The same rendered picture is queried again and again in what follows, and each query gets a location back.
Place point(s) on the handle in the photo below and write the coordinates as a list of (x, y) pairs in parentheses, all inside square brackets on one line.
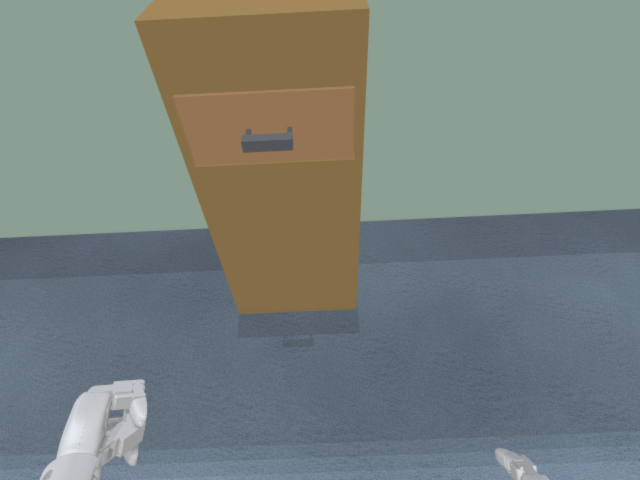
[(267, 142)]

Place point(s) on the cabinet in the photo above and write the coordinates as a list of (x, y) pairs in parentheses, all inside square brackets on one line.
[(286, 233)]

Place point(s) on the drawer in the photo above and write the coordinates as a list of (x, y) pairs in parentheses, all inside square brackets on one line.
[(322, 121)]

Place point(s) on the left robot forearm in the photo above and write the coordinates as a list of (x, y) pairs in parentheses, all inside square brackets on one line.
[(75, 466)]

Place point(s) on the robot right hand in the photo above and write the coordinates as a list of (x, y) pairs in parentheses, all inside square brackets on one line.
[(520, 468)]

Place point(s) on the robot left hand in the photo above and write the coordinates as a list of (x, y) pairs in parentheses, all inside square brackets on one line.
[(89, 422)]

